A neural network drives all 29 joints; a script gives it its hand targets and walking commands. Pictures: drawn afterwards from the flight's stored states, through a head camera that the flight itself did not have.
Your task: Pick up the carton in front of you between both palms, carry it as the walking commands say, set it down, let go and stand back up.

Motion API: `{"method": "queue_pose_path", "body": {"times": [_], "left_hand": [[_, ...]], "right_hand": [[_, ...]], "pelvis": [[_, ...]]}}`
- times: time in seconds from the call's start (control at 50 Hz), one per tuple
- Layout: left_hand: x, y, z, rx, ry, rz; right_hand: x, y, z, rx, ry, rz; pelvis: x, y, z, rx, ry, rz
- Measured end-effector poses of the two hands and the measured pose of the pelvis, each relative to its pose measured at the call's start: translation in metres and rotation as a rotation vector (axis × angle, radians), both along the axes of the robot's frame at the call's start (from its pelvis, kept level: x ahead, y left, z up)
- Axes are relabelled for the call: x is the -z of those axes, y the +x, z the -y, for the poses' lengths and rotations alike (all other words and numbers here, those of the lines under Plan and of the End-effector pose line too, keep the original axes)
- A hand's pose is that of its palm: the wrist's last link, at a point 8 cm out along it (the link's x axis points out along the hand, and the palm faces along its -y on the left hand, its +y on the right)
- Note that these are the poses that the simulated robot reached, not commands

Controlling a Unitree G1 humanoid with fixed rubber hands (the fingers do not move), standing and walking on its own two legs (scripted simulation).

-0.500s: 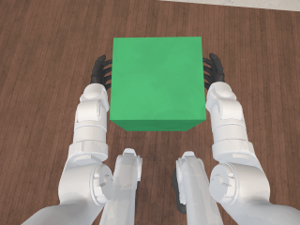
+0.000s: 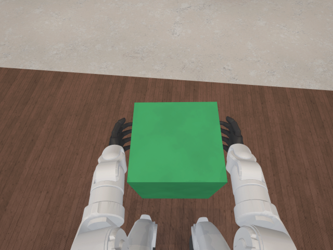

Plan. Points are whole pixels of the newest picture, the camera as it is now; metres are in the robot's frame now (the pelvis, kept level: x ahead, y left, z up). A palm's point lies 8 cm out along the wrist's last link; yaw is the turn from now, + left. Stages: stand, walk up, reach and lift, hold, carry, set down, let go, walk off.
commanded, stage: reach and lift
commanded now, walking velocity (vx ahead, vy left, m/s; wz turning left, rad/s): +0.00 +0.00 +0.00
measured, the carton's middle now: (175, 155) +0.36 +0.01 -0.09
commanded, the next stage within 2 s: hold in 1.44 s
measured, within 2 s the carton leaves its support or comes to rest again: neither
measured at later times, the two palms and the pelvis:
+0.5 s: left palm (102, 137) +0.32 +0.15 +0.11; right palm (261, 137) +0.33 -0.15 +0.11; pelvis +0.03 +0.00 +0.09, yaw +0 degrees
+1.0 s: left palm (100, 134) +0.32 +0.15 +0.12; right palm (263, 135) +0.33 -0.15 +0.12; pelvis +0.03 +0.00 +0.09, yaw +0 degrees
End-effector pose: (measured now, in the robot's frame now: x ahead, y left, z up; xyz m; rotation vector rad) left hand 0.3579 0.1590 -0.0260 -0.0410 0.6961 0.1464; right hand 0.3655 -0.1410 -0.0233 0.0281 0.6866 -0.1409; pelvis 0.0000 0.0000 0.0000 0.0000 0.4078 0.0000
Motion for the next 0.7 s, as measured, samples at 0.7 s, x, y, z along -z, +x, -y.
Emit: {"method": "queue_pose_path", "body": {"times": [0.7], "left_hand": [[-0.136, -0.043, 0.006, 0.029, 0.020, 0.009]], "right_hand": [[-0.136, -0.046, 0.006, -0.019, -0.024, 0.008]], "pelvis": [[-0.086, 0.018, -0.002, -0.003, 0.001, 0.481]]}}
